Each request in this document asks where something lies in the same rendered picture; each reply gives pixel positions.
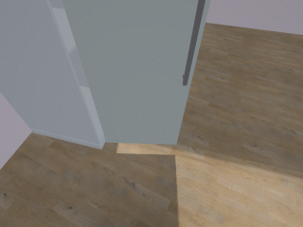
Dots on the handle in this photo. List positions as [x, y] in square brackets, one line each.
[193, 40]

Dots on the fridge door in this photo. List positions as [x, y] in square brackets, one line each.
[134, 55]

